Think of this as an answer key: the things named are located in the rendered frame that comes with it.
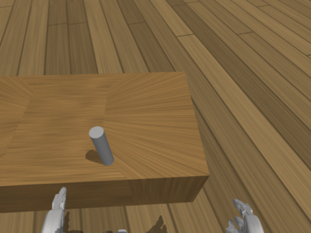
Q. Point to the left robot hand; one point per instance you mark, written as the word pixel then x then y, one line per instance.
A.
pixel 54 220

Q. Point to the right robot hand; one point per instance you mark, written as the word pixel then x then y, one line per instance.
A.
pixel 249 224

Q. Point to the can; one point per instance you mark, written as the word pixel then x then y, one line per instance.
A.
pixel 101 144

